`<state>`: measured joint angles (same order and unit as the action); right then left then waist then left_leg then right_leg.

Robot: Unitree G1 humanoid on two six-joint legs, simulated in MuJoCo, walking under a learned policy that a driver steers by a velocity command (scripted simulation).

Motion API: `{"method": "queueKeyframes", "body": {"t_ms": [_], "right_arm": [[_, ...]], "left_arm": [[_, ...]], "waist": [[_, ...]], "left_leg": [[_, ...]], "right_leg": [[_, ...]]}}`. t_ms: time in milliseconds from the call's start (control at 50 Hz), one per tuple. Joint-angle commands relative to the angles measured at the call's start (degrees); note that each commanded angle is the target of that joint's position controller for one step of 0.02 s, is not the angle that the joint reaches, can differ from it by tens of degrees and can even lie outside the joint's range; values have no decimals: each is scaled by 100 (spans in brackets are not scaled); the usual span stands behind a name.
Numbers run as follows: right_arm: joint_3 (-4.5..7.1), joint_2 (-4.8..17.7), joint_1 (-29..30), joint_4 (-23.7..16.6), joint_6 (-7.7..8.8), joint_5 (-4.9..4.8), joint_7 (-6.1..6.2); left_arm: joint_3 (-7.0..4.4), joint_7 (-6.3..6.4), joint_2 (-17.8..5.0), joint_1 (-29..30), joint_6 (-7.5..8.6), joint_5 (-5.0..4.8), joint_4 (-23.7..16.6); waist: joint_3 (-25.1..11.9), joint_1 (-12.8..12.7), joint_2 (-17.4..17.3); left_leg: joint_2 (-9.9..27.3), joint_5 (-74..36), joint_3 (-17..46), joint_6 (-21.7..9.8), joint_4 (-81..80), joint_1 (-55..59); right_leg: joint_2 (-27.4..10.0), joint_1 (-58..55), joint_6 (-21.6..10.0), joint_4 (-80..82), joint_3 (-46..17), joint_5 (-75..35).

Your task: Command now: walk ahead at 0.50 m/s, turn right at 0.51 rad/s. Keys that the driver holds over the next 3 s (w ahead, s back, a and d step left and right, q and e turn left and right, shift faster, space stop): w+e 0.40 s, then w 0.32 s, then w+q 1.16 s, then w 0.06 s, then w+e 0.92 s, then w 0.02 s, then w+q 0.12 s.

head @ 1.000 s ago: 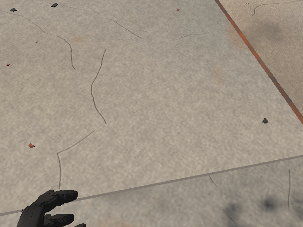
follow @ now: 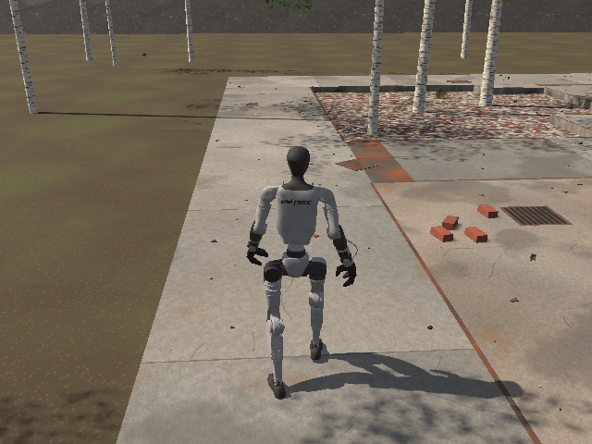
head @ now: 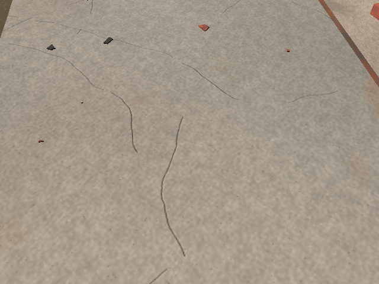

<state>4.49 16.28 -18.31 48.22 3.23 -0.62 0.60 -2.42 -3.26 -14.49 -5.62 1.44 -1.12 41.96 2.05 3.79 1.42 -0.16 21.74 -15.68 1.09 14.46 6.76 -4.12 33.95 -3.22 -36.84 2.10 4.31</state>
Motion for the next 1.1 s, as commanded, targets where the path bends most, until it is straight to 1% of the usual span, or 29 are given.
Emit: {"method": "queueKeyframes", "body": {"t_ms": [20,40,60,80,100,120,140,160,180,240,360,460,520,540,560,580,600,640,660,720,780,840,940,1000,1020,1040,1060,1080,1100], "right_arm": [[297,1214,232,-315,-87,-78,80],[261,1166,321,-346,-109,-104,96],[137,861,179,-454,-50,51,104],[-92,108,-271,-744,128,180,24],[-21,638,422,-800,342,-51,-58],[29,814,847,-960,454,-221,-97],[11,757,886,-921,510,-130,-61],[52,790,868,-856,508,27,-24],[82,812,747,-827,446,76,-31],[55,620,721,-858,269,148,-33],[-88,329,1969,-1205,277,89,-101],[-21,595,2110,-1265,402,27,-239],[108,811,1246,-1035,473,84,-209],[175,1022,500,-935,496,168,-178],[309,1534,-235,-794,461,230,-167],[296,1335,-584,-535,406,55,-248],[165,884,-273,-615,391,-37,-244],[34,599,341,-679,309,69,-221],[-13,494,473,-667,311,111,-207],[-32,507,414,-555,345,71,-189],[30,775,208,-432,304,-12,-141],[59,892,-23,-325,221,-68,-89],[68,924,-518,-131,71,-120,-29],[83,958,-416,-145,3,-97,12],[6,744,-343,-225,19,-43,-2],[-140,286,-472,-412,58,133,-5],[-208,92,-1090,-556,136,-97,-9],[-47,719,-730,-444,121,-218,14],[21,878,-254,-546,93,-209,10]], "left_arm": [[-310,-27,-802,-392,37,-25,-411],[-496,39,-1107,-1302,24,-39,-185],[-689,173,-1665,-2079,-46,-55,-25],[-698,171,-2084,-1772,32,-61,-149],[-555,123,-1570,-1867,128,-31,-266],[-478,114,-1305,-1660,206,2,-238],[-429,119,-1152,-1319,239,-21,-280],[-375,139,-967,-963,239,-2,-355],[-322,172,-845,-786,244,75,-464],[-352,264,-980,-819,270,49,-485],[-403,423,-1155,-1302,179,-11,-314],[-382,468,-1037,-1598,119,-18,-132],[-351,448,-935,-1476,80,29,-123],[-251,419,-712,-1456,86,88,-197],[-133,411,-350,-2283,138,34,-211],[-108,412,-483,-2477,190,-86,-165],[-225,411,-1003,-1823,206,-130,-206],[-226,401,-985,-907,228,21,-445],[-239,378,-907,-878,241,73,-460],[-172,341,-595,-1041,225,60,-397],[-85,349,-427,-437,282,147,-633],[-37,291,-339,119,357,115,-730],[-93,175,-513,733,477,30,-898],[-256,212,-838,-4,538,41,-692],[-362,267,-1092,-739,551,121,-559],[-470,328,-1545,-1677,500,177,-463],[-496,276,-1665,-1822,408,168,-326],[-367,268,-1090,-1601,399,120,-367],[-281,279,-833,-1291,402,89,-371]], "waist": [[-312,-622,-629],[-791,-1127,-500],[-1285,-1344,330],[-1787,-604,1420],[-2049,-1076,612],[-1259,-1049,406],[-817,-789,-48],[-555,-571,-115],[-517,-393,8],[-404,-280,27],[-140,-740,308],[-148,-770,452],[-434,-299,567],[-1157,46,307],[-2089,-82,-1051],[-2148,-43,-1950],[-1222,105,-1105],[-239,-39,-443],[-135,-199,-527],[-207,-341,-736],[-99,-226,-562],[-42,-57,-535],[-12,49,-627],[-347,-469,-696],[-915,-840,-557],[-1871,-1086,432],[-2351,-791,1999],[-1589,-915,1040],[-916,-903,690]], "left_leg": [[1617,-6233,268,-716,1390,-38],[1375,-6029,132,-514,2634,-583],[1048,-3712,136,-215,4477,-2084],[-242,1246,1055,104,6210,-4444],[-97,1213,2135,-31,6597,-5040],[158,629,2103,-179,6360,-5400],[420,134,2084,-235,5859,-5161],[574,-148,2067,-191,5376,-4788],[673,-369,2115,-148,5172,-4415],[623,-713,1940,134,4486,-4162],[145,-2634,1802,336,2033,-3706],[132,-2509,2017,79,1376,-3538],[13,-2016,1737,-325,1048,-2438],[566,-2029,2228,-658,1260,-1115],[1790,-1435,4338,-1560,1207,1037],[2317,270,6207,-1935,300,1445],[2133,1068,5762,-1658,102,758],[1648,63,4350,-1401,-88,-706],[1445,-446,3956,-1339,-199,-1087],[1204,-1446,3265,-1385,-459,-1434],[1143,-2107,2975,-1485,-608,-1494],[926,-2305,2614,-1334,-542,-1638],[1115,-2093,2980,-1174,-100,-1330],[995,-2606,3043,-918,728,-1395],[668,-2526,2829,-730,1775,-1883],[139,-690,2355,-469,3618,-3046],[-238,1374,2139,-292,5058,-4668],[131,1018,2399,-263,5672,-5154],[303,472,2291,-261,5722,-5270]], "right_leg": [[551,-864,-382,37,502,725],[806,-2230,-604,425,479,418],[-5,-3918,-976,605,-949,319],[-1269,-5411,-2059,1393,-4321,1508],[-1455,-5537,-2004,2048,-4860,1883],[-1315,-4976,-1744,2120,-4039,1475],[-1047,-4168,-1531,2082,-3339,848],[-812,-3477,-1401,2126,-2809,207],[-673,-3059,-1365,2247,-2551,-213],[-478,-2432,-1403,2426,-2056,-1071],[-15,-1971,-936,2336,-1631,-350],[-456,-2762,-807,1756,-2247,-50],[-302,-2975,-593,866,-2208,-1337],[-5,-2538,-419,-345,-1931,-1149],[790,-774,29,-2364,-1320,677],[972,511,167,-3443,-1250,2884],[641,989,137,-3830,-1414,2524],[218,883,125,-3420,-1007,1767],[7,646,124,-3046,-957,1497],[-143,282,211,-2428,-713,1245],[-169,368,376,-1277,-557,625],[51,-99,498,-80,-458,-309],[303,-648,469,814,-535,-515],[363,-1973,181,1278,-440,-161],[-46,-3204,-69,1139,-729,-152],[-1286,-4897,-447,870,-1926,-268],[-2177,-5724,-1180,1659,-4211,1298],[-1918,-5117,-1017,1957,-4009,2212],[-1702,-4435,-822,2053,-3127,1943]]}}
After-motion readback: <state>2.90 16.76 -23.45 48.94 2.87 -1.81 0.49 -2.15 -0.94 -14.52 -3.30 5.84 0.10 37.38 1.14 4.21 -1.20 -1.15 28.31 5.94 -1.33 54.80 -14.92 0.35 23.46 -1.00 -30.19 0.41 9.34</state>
